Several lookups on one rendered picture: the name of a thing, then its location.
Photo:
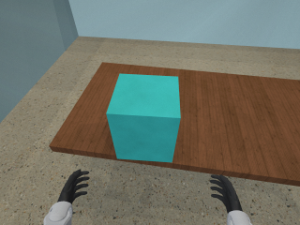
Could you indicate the robot right hand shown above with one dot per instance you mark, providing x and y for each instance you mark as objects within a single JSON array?
[{"x": 229, "y": 198}]

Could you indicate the carton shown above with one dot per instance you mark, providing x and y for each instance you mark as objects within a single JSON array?
[{"x": 144, "y": 117}]

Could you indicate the robot left hand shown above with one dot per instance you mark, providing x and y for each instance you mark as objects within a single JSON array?
[{"x": 68, "y": 192}]

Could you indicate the robot right forearm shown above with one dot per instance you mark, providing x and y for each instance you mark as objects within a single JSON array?
[{"x": 237, "y": 217}]

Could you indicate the table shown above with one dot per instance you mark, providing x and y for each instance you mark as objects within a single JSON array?
[{"x": 233, "y": 125}]

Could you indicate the robot left forearm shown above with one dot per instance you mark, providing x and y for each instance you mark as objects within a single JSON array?
[{"x": 60, "y": 214}]

